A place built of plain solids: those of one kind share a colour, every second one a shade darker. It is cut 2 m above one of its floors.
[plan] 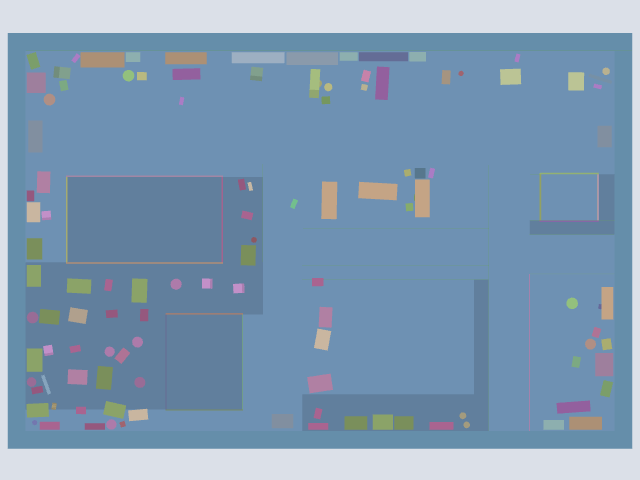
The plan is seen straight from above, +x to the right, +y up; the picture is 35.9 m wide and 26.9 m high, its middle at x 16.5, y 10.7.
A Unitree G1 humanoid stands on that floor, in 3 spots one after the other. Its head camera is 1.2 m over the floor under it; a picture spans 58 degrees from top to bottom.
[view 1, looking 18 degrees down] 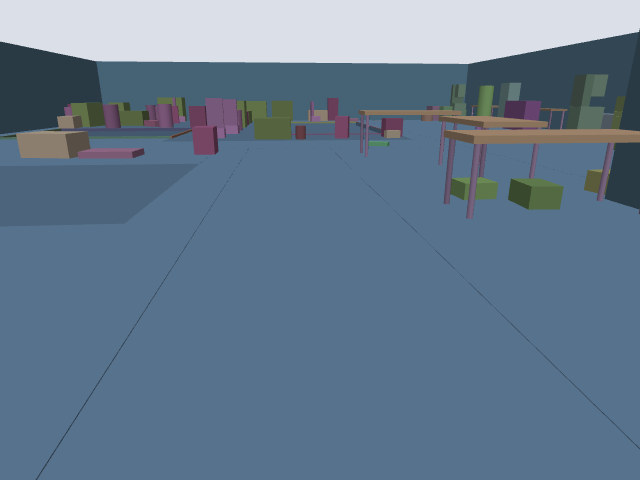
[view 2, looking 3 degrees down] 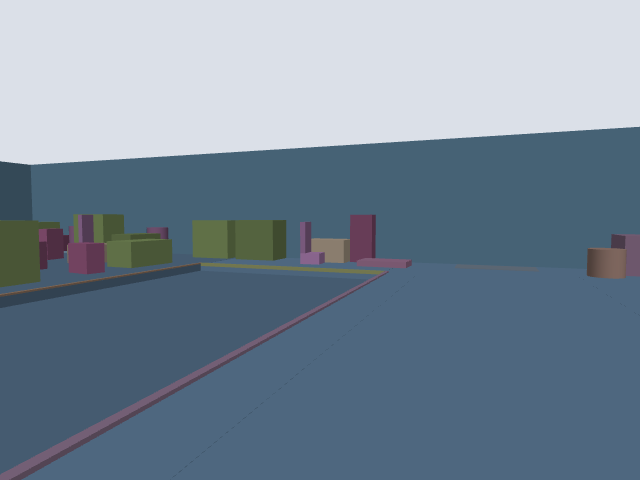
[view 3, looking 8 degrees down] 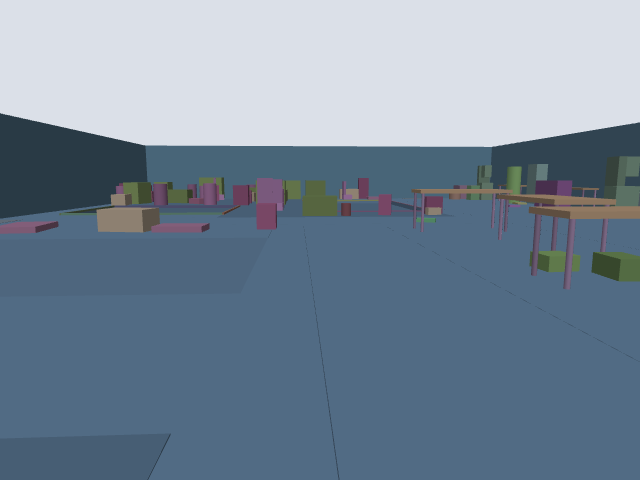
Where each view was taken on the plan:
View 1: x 26.85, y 10.09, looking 175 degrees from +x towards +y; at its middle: floor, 3.88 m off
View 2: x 11.59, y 16.28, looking -159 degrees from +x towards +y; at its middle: sack_pile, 11.54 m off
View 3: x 27.08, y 9.09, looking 177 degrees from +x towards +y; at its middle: floor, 8.63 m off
